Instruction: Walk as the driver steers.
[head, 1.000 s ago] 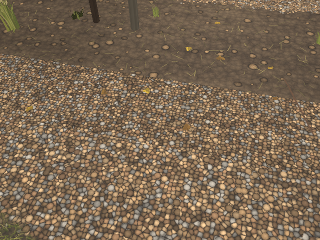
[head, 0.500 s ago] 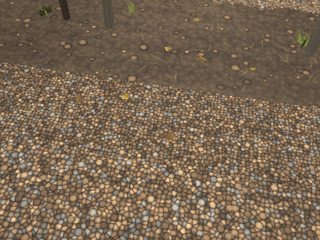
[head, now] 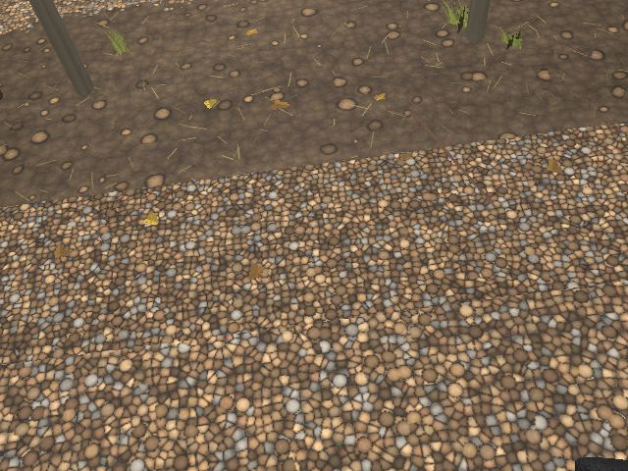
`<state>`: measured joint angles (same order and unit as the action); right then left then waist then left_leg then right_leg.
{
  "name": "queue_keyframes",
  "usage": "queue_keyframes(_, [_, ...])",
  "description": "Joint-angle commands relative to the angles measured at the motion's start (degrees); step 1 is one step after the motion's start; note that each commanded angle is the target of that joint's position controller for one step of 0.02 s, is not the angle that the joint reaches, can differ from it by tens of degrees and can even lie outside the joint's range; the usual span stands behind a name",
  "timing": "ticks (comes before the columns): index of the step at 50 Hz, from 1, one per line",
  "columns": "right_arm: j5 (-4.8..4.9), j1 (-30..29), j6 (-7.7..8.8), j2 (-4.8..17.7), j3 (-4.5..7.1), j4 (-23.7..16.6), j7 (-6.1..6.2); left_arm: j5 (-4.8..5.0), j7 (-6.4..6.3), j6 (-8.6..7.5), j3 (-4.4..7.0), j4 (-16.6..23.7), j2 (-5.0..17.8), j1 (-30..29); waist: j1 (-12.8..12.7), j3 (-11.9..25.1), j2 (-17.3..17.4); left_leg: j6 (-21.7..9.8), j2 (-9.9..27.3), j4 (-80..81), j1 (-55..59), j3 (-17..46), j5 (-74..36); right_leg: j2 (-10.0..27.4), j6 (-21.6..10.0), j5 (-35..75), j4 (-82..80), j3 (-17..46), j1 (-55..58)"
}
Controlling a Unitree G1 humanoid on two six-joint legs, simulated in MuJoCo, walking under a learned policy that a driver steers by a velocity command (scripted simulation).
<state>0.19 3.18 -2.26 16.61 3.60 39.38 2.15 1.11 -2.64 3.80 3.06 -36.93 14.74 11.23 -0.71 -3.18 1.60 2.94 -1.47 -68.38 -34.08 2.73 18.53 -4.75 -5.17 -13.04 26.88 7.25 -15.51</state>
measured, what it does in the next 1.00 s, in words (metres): walks ahead: left foot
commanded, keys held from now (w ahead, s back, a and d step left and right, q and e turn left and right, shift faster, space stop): no key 0.02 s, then q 0.24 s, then w+q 0.40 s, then w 0.04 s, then w+e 0.22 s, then e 0.08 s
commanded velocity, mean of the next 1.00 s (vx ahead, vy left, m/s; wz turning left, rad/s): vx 0.25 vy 0.00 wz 0.17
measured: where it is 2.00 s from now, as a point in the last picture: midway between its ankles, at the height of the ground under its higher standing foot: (319, 469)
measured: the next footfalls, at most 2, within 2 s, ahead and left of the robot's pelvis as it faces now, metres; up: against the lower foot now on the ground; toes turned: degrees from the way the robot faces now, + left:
left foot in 0.44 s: -0.08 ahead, +0.14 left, +0.00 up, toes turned +6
right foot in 1.02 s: +0.42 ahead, +0.00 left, -0.18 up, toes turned +11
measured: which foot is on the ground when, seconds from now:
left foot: up 0.00-0.42, down 0.44-1.00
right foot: down 0.00-0.42, up 0.44-1.00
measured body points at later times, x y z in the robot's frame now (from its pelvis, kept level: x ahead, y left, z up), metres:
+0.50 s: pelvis -0.02 +0.05 -0.01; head -0.03 +0.08 +0.44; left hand +0.10 +0.34 -0.11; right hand +0.07 -0.21 -0.11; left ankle -0.12 +0.13 -0.74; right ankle +0.00 -0.06 -0.72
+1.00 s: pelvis +0.23 +0.07 -0.12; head +0.27 +0.10 +0.33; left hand +0.46 +0.33 -0.19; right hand +0.20 -0.21 -0.23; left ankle -0.11 +0.13 -0.73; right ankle +0.41 +0.00 -0.84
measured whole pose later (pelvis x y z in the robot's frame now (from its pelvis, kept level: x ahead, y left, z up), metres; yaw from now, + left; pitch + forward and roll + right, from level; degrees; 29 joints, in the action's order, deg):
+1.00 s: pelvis +0.23 +0.07 -0.12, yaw +14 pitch +5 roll +1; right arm 1.5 32.6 2.1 14.4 1.4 48.8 3.4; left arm -0.2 5.9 -7.5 2.9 -37.4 15.2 -1.9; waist 7.5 0.7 -4.0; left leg -2.5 -2.5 -50.6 3.6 4.7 45.5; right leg 1.0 -3.3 29.2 21.9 -0.9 -31.4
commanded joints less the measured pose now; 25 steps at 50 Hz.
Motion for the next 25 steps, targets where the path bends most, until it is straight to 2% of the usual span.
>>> queue_keyframes(1, [-0.09,-0.1,0.65,4.3,0.53,-3.6,-0.27,-0.81,-0.96,-0.51,1.37,5.4,7.8,-1.9,-0.2,12.6,-6.4,1.0,0.0,-1.6,-0.4,-0.2,-5.1,15.0,-7.6,45.3,0.3,11.9,13.0])
queue_keyframes(3, [0.14,2.6,0.22,3.4,0.21,-2.9,-0.33,-1.38,-0.76,-0.68,0.14,5.6,5.8,-4.3,0.7,12.1,-6.7,1.4,0.6,-2.1,3.1,0.1,-4.4,14.7,-8.0,43.8,0.0,10.8,9.3])
queue_keyframes(4, [0.72,1.9,-0.04,1.8,-0.45,-4.4,-0.32,-0.86,-0.72,-0.51,-0.19,4.4,4.6,-3.8,0.4,9.4,-8.3,1.0,2.3,4.3,0.8,1.7,0.8,15.1,-7.5,39.3,-1.1,11.9,10.3])
queue_keyframes(6, [0.9,1.9,-0.01,1.2,-0.88,-4.6,-0.74,-1.16,-0.72,-0.47,-0.87,3.1,3.2,-3.1,-0.5,9.1,-8.0,0.6,3.4,10.9,4.3,2.3,1.9,14.9,-6.7,35.2,-1.5,11.6,10.6])
queue_keyframes(7, [0.73,3.2,0.04,1.2,-1.02,-4.3,-1.37,-1.4,-0.48,-0.39,-0.73,2.4,3.5,-3.3,-0.6,9.9,-8.8,0.4,4.1,13.4,7.1,1.8,2.3,15.0,-6.6,34.0,-2.3,11.1,10.1])
queue_keyframes(9, [1.13,3.9,0.16,2.7,-0.58,-4.6,-2.01,-1.45,0.01,-0.38,-0.2,1.9,5.1,-4.4,-1.2,9.0,-9.0,0.3,3.7,16.6,11.1,0.5,4.6,15.4,-7.2,32.1,-3.9,11.2,7.8])
queue_keyframes(11, [1.47,4.6,0.15,3.7,-0.25,-5.3,-2.03,-1.38,0.3,-0.28,0.31,1.5,6.4,-5.4,-1.3,8.0,-8.3,0.0,3.1,18.0,11.5,0.1,7.0,16.4,-8.5,30.9,-4.4,12.1,8.0])
queue_keyframes(13, [1.56,6.1,0.02,3.7,-0.12,-5.5,-2.0,-1.29,0.55,-0.02,0.64,1.3,6.8,-5.9,-1.2,7.5,-7.4,-0.4,2.7,18.8,11.0,0.0,9.1,17.3,-9.9,30.1,-4.3,12.5,9.3])
queue_keyframes(15, [1.49,8.7,-0.29,2.6,-0.42,-5.2,-2.24,-0.95,1.14,-0.08,0.87,1.5,6.9,-6.2,-0.9,8.8,-6.6,-1.4,2.8,21.1,14.2,-0.9,10.0,17.5,-10.5,12.2,-7.3,12.6,8.0])
queue_keyframes(17, [1.44,10.5,-0.41,2.4,-0.37,-4.8,-2.52,-0.06,1.65,-0.34,1.69,1.1,8.5,-5.9,-0.9,6.9,-7.3,-3.8,1.3,24.9,16.9,-3.4,10.8,16.6,-10.1,-8.9,-11.4,12.6,4.4])
queue_keyframes(18, [1.56,11.3,-0.35,2.8,-0.01,-4.6,-2.68,0.67,1.92,-0.8,1.71,0.9,8.5,-5.8,0.0,4.5,-8.0,-6.1,1.3,31.5,17.4,-3.8,11.4,16.6,-9.1,-16.4,-12.9,13.0,3.1])
queue_keyframes(20, [0.77,17.0,0.15,2.0,0.38,-1.9,-2.81,2.01,2.23,-1.75,1.96,0.3,8.2,-7.2,2.8,2.9,-6.5,-10.3,0.0,45.2,25.8,-5.6,3.2,13.9,-6.1,-20.5,-10.9,8.7,-1.8])
queue_keyframes(21, [0.18,21.4,0.63,2.1,0.59,-0.3,-2.97,1.69,2.41,-2.49,1.89,0.6,7.1,-8.7,4.0,3.6,-3.3,-12.4,2.5,47.4,32.9,-0.9,2.8,10.7,-3.5,-17.6,-3.7,4.1,-7.6])
queue_keyframes(22, [0.16,29.8,1.29,4.7,1.46,1.3,-2.85,0.48,3.39,-3.99,1.71,1.2,5.0,-11.3,6.5,6.3,6.1,-17.3,13.5,51.4,44.7,15.2,2.9,3.4,1.3,-14.6,14.2,-5.3,-19.7])
queue_keyframes(23, [0.33,27.4,2.46,13.8,3.84,-0.7,-2.88,0.01,4.01,-6.08,2.39,4.1,6.8,-14.6,5.8,0.9,10.5,-24.9,23.6,58.7,37.2,36.4,13.0,0.5,3.6,-16.4,20.5,-5.5,-30.5])
queue_keyframes(24, [0.04,23.3,3.4,12.0,3.29,-2.3,-2.19,1.41,3.88,-7.39,2.69,4.3,8.3,-16.7,4.8,-3.7,6.6,-24.3,22.5,62.5,34.0,36.1,16.7,2.9,3.7,-14.8,24.4,-3.3,-32.0])
queue_keyframes(25, [-0.13,21.3,3.94,8.7,2.31,-2.6,-1.23,1.6,4.02,-7.98,2.74,3.2,8.3,-15.1,3.3,-4.8,5.2,-21.5,19.6,62.0,34.2,30.8,13.5,4.8,4.3,-9.1,25.6,-2.6,-31.8])
Velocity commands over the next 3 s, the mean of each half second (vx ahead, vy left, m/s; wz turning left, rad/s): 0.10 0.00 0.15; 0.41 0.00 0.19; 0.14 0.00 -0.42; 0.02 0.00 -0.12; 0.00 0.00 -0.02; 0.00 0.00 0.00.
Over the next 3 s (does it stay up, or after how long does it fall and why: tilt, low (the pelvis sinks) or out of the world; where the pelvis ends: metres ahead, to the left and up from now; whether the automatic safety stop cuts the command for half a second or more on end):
stays up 0.48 0.10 -0.19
